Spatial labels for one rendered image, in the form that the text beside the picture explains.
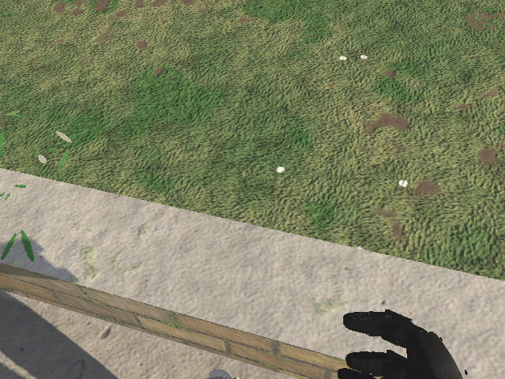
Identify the right robot hand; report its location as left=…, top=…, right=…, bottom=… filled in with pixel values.
left=338, top=310, right=468, bottom=379

